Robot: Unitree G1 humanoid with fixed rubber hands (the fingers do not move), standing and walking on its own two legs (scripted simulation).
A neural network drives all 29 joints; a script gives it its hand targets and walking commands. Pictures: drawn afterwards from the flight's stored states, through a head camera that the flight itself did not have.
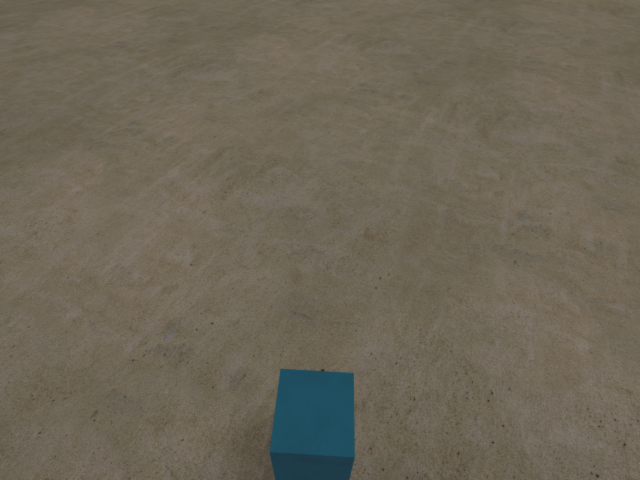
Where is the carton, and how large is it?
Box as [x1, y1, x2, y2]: [270, 369, 354, 479]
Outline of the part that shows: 280,369 270,445 270,456 275,479 348,479 354,457 353,373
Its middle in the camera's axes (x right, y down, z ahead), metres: -0.01 +0.52 +1.07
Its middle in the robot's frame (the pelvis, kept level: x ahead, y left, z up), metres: +0.44 +0.02 -0.64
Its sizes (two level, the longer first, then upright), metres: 0.210 0.200 0.250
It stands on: the floor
